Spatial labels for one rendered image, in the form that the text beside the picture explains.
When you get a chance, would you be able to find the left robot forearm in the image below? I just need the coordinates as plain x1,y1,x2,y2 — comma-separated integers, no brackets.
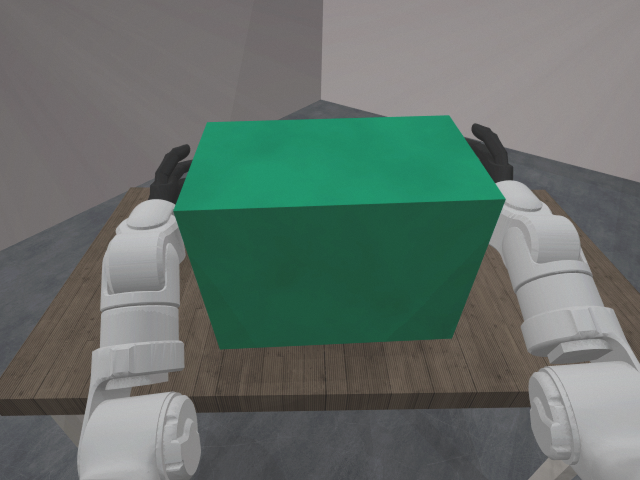
77,199,186,480

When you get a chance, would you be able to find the carton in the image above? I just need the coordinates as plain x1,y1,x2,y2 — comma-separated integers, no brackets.
173,115,506,349

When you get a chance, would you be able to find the right robot forearm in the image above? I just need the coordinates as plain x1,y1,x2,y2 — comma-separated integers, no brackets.
489,180,640,373

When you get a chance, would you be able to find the table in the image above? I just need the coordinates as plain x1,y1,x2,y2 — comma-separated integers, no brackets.
0,187,640,480

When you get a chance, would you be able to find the left robot upper arm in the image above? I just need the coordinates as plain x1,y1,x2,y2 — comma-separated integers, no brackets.
80,391,201,480

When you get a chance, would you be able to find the robot left hand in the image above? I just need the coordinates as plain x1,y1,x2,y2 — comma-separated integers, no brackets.
148,144,192,205

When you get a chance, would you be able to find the right robot upper arm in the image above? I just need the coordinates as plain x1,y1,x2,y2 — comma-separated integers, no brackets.
529,361,640,480

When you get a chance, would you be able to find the robot right hand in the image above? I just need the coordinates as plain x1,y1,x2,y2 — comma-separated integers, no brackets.
465,123,513,183

